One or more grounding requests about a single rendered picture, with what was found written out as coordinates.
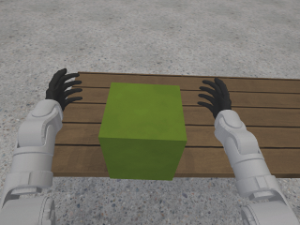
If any left robot hand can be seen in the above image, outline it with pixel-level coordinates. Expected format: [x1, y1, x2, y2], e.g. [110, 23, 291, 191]
[45, 68, 83, 112]

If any robot right forearm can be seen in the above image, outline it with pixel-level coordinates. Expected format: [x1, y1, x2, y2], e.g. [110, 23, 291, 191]
[214, 110, 300, 225]

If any right robot hand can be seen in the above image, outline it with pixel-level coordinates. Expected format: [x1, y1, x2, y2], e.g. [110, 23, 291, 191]
[197, 77, 232, 119]

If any robot left forearm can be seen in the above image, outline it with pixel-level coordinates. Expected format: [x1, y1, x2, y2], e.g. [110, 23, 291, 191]
[0, 99, 64, 212]

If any table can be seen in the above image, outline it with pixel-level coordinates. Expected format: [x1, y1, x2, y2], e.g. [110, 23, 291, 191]
[51, 71, 300, 178]

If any carton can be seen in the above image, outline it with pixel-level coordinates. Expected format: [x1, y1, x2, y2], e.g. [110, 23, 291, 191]
[98, 82, 188, 181]

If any robot left upper arm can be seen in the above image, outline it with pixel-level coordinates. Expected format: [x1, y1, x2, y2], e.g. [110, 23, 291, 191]
[0, 196, 56, 225]

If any robot right upper arm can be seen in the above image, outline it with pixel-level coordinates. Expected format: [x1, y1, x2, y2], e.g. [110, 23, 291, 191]
[241, 200, 298, 225]

